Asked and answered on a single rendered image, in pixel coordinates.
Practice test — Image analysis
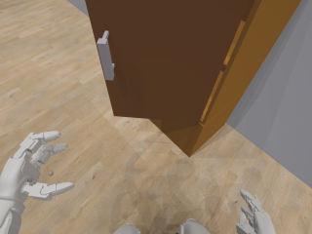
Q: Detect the robot right thigh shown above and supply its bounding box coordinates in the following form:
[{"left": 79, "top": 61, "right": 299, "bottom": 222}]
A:
[{"left": 178, "top": 221, "right": 210, "bottom": 234}]

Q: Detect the right robot shin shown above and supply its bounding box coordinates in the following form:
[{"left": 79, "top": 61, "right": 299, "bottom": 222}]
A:
[{"left": 185, "top": 218, "right": 196, "bottom": 223}]

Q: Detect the handle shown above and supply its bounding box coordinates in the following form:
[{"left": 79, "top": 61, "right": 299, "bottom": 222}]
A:
[{"left": 97, "top": 30, "right": 115, "bottom": 81}]

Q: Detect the left robot hand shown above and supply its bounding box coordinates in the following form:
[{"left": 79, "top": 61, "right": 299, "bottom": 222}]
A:
[{"left": 0, "top": 131, "right": 75, "bottom": 203}]

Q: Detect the cupboard door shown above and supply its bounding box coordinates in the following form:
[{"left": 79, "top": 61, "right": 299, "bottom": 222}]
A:
[{"left": 85, "top": 0, "right": 250, "bottom": 123}]

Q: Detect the right robot hand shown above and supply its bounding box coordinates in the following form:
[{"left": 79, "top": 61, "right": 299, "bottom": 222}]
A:
[{"left": 236, "top": 189, "right": 277, "bottom": 234}]

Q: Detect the robot left forearm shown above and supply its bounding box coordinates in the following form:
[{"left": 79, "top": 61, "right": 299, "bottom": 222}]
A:
[{"left": 0, "top": 198, "right": 25, "bottom": 234}]

